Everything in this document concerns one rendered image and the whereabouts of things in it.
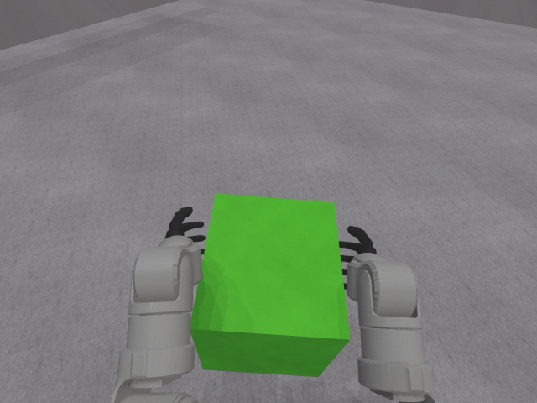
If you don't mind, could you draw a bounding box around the robot right forearm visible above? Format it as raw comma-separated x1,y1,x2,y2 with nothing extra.
347,253,439,403

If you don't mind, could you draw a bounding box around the carton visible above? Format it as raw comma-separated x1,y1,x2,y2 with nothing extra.
190,194,350,377

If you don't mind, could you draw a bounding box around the left robot hand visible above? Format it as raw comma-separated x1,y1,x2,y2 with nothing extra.
165,207,206,255

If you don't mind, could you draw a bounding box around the robot left forearm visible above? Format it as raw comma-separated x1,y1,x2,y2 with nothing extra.
111,235,203,403

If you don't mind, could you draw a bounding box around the right robot hand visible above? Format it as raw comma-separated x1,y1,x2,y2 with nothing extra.
339,226,377,290

